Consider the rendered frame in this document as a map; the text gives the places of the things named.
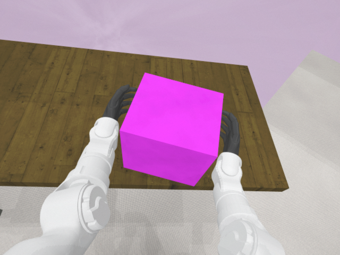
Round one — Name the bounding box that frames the robot right forearm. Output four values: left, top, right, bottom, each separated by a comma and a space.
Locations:
211, 152, 270, 235

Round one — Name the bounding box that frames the right robot upper arm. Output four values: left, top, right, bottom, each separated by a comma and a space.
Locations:
217, 220, 285, 255

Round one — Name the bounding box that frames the right robot hand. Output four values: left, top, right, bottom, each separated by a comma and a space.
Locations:
220, 110, 240, 156

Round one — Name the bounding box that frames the carton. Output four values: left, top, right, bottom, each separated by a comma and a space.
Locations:
120, 73, 224, 186

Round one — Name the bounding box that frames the robot left forearm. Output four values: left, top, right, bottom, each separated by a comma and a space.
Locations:
40, 117, 119, 229

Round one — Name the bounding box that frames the table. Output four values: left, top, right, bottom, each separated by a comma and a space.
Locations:
0, 39, 289, 216

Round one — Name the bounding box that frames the left robot hand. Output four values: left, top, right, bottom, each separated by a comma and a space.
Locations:
102, 84, 137, 121

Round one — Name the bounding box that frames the left robot upper arm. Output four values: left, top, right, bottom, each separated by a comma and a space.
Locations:
3, 183, 111, 255

